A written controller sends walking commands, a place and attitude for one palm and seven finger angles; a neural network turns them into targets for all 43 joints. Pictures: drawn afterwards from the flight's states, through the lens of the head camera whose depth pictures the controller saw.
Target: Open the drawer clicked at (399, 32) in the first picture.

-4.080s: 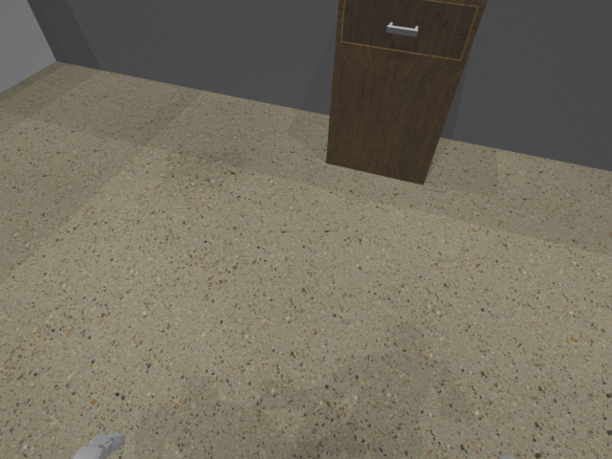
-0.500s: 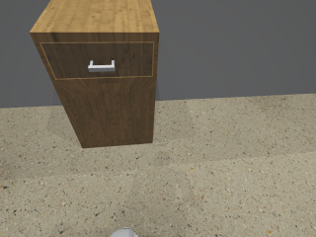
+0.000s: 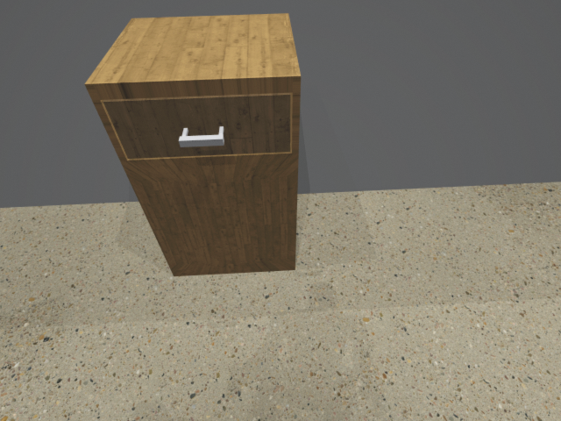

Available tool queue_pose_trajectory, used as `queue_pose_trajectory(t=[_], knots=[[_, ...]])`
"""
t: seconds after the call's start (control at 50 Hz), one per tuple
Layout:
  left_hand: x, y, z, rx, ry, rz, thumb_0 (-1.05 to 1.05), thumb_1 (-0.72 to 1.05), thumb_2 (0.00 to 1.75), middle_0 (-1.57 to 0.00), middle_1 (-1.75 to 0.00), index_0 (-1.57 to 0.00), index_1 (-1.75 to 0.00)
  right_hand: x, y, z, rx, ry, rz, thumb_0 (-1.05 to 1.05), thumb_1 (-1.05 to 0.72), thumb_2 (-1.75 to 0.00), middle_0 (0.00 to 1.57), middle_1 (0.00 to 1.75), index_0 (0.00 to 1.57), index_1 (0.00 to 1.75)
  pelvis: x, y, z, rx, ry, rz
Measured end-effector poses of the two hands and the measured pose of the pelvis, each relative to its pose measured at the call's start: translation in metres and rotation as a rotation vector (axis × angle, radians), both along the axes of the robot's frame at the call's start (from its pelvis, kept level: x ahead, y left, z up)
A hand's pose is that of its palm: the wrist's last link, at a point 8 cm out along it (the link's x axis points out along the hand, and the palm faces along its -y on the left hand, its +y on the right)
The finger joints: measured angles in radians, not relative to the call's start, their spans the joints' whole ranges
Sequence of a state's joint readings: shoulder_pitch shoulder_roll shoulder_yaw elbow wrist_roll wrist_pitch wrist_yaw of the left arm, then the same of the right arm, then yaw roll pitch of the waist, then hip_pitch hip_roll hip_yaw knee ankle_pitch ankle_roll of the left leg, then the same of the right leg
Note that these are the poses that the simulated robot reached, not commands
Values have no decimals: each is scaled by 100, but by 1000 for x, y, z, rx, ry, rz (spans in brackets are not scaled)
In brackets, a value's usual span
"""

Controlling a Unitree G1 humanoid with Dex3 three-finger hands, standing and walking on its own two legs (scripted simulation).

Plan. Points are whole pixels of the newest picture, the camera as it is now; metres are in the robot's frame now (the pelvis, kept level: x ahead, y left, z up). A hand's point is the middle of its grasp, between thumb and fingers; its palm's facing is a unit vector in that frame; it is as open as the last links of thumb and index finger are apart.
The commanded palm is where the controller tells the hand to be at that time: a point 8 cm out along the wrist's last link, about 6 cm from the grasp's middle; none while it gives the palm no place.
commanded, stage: take the last steps up to it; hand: left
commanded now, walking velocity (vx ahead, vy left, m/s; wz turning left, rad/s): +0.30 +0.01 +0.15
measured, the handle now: (202, 136) +0.78 +0.24 -0.04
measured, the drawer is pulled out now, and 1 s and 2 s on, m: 0.00 0.00 0.00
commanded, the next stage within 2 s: come to a stop and stand still in 0.96 s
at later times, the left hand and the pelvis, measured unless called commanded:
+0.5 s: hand out of the picture -0.02 +0.20 -0.17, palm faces +0.15 -0.98 -0.15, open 7.3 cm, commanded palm none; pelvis +0.06 +0.03 +0.01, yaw +5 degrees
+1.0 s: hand (189, 388) +0.21 +0.18 -0.16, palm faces +0.14 -0.97 -0.18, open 7.2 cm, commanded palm none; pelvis +0.21 +0.00 +0.01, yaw +5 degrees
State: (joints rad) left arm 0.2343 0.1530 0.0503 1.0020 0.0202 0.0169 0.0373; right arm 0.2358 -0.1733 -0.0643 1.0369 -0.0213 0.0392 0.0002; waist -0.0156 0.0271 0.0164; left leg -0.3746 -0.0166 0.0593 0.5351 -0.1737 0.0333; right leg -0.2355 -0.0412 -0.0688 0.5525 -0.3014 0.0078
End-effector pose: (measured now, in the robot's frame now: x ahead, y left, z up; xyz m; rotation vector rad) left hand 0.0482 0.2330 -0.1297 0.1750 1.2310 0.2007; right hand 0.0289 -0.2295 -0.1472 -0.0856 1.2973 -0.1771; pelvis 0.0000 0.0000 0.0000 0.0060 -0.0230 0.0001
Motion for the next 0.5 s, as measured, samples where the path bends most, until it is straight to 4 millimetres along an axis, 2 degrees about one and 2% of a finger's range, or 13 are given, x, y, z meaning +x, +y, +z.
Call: queue_pose_trajectory(t=[0.1,0.2,0.28,0.38,0.44,0.5], knots=[[-27,-14,9,-12,33,55,0,91,90,-20,-30,-20,-30,-4,-10,7,10,45,31,0,-91,-90,20,30,20,30,1,-9,11,7,2,40],[-52,-19,9,-40,71,103,0,91,90,-20,-30,-21,-30,2,-12,15,-3,63,79,0,-91,-90,20,30,20,30,7,-7,15,6,13,81],[-79,-17,3,-74,131,161,0,91,90,-20,-30,-21,-30,22,-3,18,-22,69,137,0,-91,-90,20,30,20,30,15,2,14,0,24,104],[-111,-5,-15,-126,265,218,0,91,90,-20,-30,-21,-30,57,21,16,-55,4,174,0,-91,-90,20,30,20,30,30,23,2,-16,26,107],[-104,3,-13,-134,328,183,0,91,90,-20,-30,-20,-30,63,31,21,-60,-26,140,0,-92,-90,20,30,20,30,42,29,6,-9,20,83],[-71,13,-9,-124,300,154,1,91,90,-20,-30,-20,-30,57,34,24,-56,4,113,0,-93,-90,20,30,20,30,56,30,11,-11,16,85]])
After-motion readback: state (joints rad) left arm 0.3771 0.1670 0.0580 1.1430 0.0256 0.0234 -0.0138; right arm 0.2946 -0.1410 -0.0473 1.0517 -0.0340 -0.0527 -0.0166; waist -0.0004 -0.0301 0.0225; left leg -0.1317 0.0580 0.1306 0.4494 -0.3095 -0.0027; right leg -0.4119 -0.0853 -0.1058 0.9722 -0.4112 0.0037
